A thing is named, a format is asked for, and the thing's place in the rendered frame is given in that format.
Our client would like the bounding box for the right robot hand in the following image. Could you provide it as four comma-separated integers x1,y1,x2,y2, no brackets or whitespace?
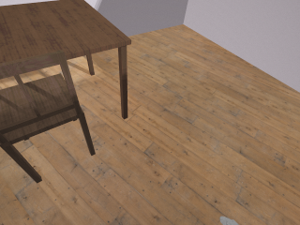
219,216,239,225

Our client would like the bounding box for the table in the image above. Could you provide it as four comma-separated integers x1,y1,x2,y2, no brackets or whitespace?
0,0,131,119

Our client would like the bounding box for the chair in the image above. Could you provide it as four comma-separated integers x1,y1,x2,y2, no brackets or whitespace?
0,50,96,183

